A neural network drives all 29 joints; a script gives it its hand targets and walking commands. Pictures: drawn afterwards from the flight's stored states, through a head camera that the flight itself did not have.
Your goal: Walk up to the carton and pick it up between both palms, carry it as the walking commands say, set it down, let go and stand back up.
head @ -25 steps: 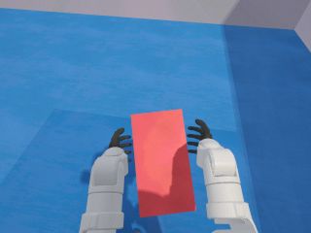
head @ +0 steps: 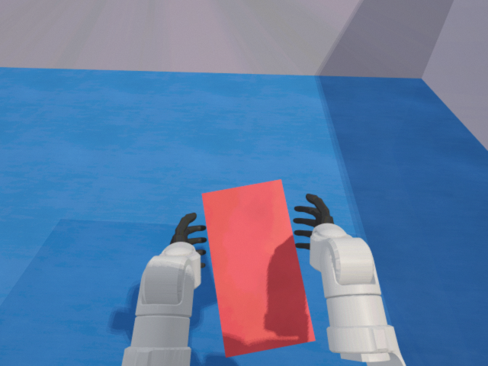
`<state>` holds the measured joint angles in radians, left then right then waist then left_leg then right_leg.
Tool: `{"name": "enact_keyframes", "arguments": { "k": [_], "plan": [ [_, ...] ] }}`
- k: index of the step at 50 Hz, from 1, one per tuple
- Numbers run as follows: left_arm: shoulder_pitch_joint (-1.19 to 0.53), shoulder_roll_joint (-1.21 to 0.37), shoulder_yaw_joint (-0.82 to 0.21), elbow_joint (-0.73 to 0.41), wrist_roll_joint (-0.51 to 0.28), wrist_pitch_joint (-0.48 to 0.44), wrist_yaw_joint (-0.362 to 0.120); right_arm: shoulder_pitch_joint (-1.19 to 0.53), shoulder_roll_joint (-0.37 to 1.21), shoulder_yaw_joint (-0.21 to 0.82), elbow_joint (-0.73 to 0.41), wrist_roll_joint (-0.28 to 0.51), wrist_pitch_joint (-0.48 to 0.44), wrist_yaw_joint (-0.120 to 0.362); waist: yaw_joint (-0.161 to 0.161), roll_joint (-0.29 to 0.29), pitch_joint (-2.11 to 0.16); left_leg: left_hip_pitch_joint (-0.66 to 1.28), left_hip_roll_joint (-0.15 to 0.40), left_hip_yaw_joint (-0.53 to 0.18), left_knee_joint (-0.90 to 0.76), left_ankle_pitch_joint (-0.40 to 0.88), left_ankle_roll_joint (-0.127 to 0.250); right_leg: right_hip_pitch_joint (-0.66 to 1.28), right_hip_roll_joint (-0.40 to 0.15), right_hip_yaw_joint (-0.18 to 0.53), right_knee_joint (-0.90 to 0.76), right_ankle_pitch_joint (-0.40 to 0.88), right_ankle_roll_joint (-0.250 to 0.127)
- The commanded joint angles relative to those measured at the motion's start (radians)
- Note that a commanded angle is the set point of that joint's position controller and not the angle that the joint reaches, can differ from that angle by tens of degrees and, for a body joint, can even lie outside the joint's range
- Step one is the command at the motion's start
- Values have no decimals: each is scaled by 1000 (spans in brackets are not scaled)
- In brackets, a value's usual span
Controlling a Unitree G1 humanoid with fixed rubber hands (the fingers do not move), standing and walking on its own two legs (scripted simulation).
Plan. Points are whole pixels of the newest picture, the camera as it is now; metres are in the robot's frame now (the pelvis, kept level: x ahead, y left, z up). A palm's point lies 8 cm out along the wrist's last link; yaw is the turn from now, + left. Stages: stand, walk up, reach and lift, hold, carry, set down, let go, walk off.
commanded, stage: carry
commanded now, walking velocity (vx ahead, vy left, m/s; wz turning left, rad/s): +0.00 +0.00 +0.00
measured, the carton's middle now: (254, 260) +0.35 -0.01 -0.03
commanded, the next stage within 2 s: hold in 1.34 s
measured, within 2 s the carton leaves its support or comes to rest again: neither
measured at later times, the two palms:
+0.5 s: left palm (189, 284) +0.26 +0.10 +0.06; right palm (336, 261) +0.28 -0.13 +0.08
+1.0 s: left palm (184, 295) +0.24 +0.11 +0.06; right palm (336, 271) +0.26 -0.12 +0.08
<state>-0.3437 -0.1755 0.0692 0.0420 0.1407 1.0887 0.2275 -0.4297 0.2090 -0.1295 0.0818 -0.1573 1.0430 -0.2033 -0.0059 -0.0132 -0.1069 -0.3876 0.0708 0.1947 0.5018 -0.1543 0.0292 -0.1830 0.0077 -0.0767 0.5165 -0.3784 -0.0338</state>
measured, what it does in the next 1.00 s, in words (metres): stands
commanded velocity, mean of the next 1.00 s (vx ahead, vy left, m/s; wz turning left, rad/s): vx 0.00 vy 0.00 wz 0.00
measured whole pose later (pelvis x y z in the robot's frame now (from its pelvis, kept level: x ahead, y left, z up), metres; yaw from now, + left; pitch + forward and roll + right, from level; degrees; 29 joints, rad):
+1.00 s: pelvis -0.04 -0.02 +0.00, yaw -1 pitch +0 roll -1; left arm -0.29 -0.16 0.06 0.08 0.14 1.06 0.20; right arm -0.39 0.19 -0.11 0.14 -0.16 1.00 -0.18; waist 0.02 -0.01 -0.07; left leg -0.39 0.12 0.19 0.48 -0.08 0.01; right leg -0.21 0.04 -0.10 0.54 -0.33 -0.07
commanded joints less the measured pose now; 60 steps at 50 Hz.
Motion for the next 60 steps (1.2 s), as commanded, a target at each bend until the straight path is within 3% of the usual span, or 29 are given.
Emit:
{"name": "enact_keyframes", "arguments": {
  "k": [1,10,12,14,15,22,26,30,31,32,33,36,39,40,42,43,44,47,48,49,50,51,52,53,55,57,58,59,60],
  "plan": [
    [-541,-1010,-473,-138,-364,-48,-272,-308,1042,520,3,335,19,265,17,-34,-325,206,92,-90,42,390,4,101,-168,92,13,794,-5],
    [-597,-999,-477,-214,-365,-76,-278,-277,1074,503,10,320,-16,264,17,-2,-299,219,101,-81,38,256,-3,70,-159,110,-6,686,-17],
    [-611,-1034,-541,-327,-427,-53,-274,-340,1090,573,-141,383,5,258,14,4,-303,234,108,-94,19,265,1,58,-141,99,-10,563,-19],
    [-575,-999,-460,-180,-349,-65,-272,-279,1052,480,33,315,-11,258,18,38,-314,230,108,-83,21,275,-4,71,-153,105,-9,582,-12],
    [-578,-1011,-549,-332,-414,-61,-272,-281,1062,555,-125,371,-6,257,16,36,-298,249,112,-102,16,279,4,28,-134,107,-8,517,-21],
    [-533,-953,-406,-106,-297,-113,-290,-236,1020,446,97,255,-51,269,21,-26,-235,189,87,-89,-22,66,-7,18,-149,128,-68,452,-20],
    [-592,-996,-488,-236,-365,-136,-289,-352,1057,538,-74,331,-78,265,22,-31,-204,179,81,-92,-23,-8,-14,-8,-158,155,-120,402,-4],
    [-528,-947,-422,-104,-300,-132,-286,-229,1004,453,91,252,-75,263,17,29,-219,235,110,-109,-42,68,-11,-53,-132,121,-111,275,-30],
    [-567,-981,-507,-245,-368,-124,-285,-270,1040,540,-54,326,-66,267,21,31,-224,215,114,-120,-31,109,-4,-33,-112,104,-103,272,-32],
    [-510,-953,-410,-43,-283,-130,-285,-253,1013,443,114,253,-73,271,22,25,-224,238,123,-125,-47,89,-7,-67,-117,115,-102,226,-33],
    [-570,-974,-499,-230,-357,-136,-281,-283,1022,528,-35,321,-73,269,18,33,-223,201,115,-112,-42,87,-6,-45,-129,115,-100,272,-33],
    [-572,-963,-446,-138,-317,-126,-277,-280,1012,445,69,281,-62,268,19,53,-251,227,110,-106,-53,95,-15,-56,-129,124,-97,249,-37],
    [-575,-988,-520,-250,-386,-100,-273,-288,1011,514,-58,338,-38,263,18,61,-252,207,111,-108,-53,95,-13,-35,-131,126,-90,261,-33],
    [-551,-952,-417,-94,-306,-119,-275,-239,989,418,131,258,-52,264,22,31,-252,225,117,-113,-47,103,-9,-47,-136,134,-90,290,-24],
    [-565,-969,-503,-243,-362,-125,-276,-278,1012,516,-63,322,-62,268,19,25,-268,228,120,-119,-53,94,-6,-53,-123,121,-87,239,-35],
    [-552,-955,-430,-107,-318,-130,-280,-264,1023,442,96,267,-63,271,25,5,-227,222,117,-122,-60,59,-6,-64,-131,127,-109,210,-34],
    [-579,-982,-497,-224,-370,-124,-279,-291,1030,505,-45,322,-63,271,24,19,-219,222,123,-123,-57,57,-6,-82,-119,121,-115,179,-29],
    [-545,-968,-463,-151,-328,-132,-277,-284,1012,486,18,292,-73,271,16,8,-219,207,116,-122,-70,35,-5,-70,-127,128,-119,190,-32],
    [-581,-997,-550,-306,-406,-114,-278,-318,1038,550,-123,360,-52,268,18,36,-233,229,121,-124,-63,74,-6,-73,-125,126,-111,193,-30],
    [-568,-973,-422,-101,-324,-124,-279,-281,988,429,73,272,-62,267,19,28,-243,233,118,-112,-62,69,-7,-79,-133,133,-112,204,-34],
    [-550,-973,-506,-220,-366,-123,-277,-264,1018,504,-29,313,-61,267,18,33,-237,236,120,-120,-63,80,-6,-74,-123,120,-107,220,-31],
    [-535,-946,-432,-111,-303,-134,-278,-251,1005,451,80,263,-69,270,16,19,-248,237,119,-120,-58,113,-1,-64,-125,118,-90,245,-34],
    [-542,-985,-517,-246,-375,-125,-281,-277,1022,531,-80,332,-63,269,21,-2,-259,226,119,-114,-50,142,-10,-47,-118,104,-78,269,-28],
    [-563,-967,-443,-125,-323,-129,-281,-286,1021,462,58,273,-64,271,21,6,-245,231,121,-120,-42,126,-1,-58,-122,112,-92,255,-29],
    [-560,-986,-508,-224,-371,-119,-277,-303,1029,518,-54,329,-55,271,16,38,-256,227,118,-122,-67,60,-6,-51,-119,119,-97,174,-34],
    [-572,-983,-465,-166,-347,-114,-272,-266,997,471,29,300,-49,269,19,36,-255,228,124,-117,-76,84,-15,-71,-119,108,-103,174,-29],
    [-577,-982,-515,-266,-380,-108,-273,-310,1021,540,-97,353,-42,271,21,25,-239,233,126,-114,-59,98,-9,-76,-125,120,-95,220,-27],
    [-512,-958,-425,-100,-311,-114,-275,-266,987,452,68,286,-49,271,20,10,-247,210,116,-110,-62,119,-8,-46,-132,113,-80,269,-32],
    [-514,-973,-489,-196,-350,-119,-278,-271,1018,496,-22,312,-54,274,27,24,-240,219,130,-114,-51,132,-5,-53,-125,104,-84,262,-25]
  ]
}}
